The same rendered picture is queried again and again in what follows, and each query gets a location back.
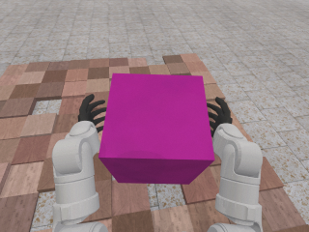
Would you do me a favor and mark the right robot upper arm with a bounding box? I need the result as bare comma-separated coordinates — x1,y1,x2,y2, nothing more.
207,222,255,232

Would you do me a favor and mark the left robot upper arm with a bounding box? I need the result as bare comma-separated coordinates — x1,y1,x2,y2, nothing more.
59,221,108,232

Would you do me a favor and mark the robot left forearm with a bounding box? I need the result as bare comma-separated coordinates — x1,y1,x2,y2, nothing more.
51,121,100,232

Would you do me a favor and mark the robot right hand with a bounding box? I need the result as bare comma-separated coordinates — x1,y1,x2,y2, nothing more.
207,97,233,138

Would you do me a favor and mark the carton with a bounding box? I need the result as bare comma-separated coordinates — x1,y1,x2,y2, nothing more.
98,72,215,185

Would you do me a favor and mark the robot right forearm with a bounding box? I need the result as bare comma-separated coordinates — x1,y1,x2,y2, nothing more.
212,123,264,232

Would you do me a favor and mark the robot left hand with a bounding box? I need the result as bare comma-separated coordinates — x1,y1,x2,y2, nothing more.
77,94,107,133

